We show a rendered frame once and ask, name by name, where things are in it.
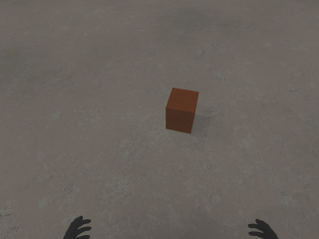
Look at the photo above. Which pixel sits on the carton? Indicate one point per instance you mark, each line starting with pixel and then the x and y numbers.
pixel 180 110

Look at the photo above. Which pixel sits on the left robot hand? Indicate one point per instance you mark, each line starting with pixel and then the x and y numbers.
pixel 73 230

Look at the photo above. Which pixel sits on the right robot hand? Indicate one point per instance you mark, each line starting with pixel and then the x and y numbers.
pixel 268 233

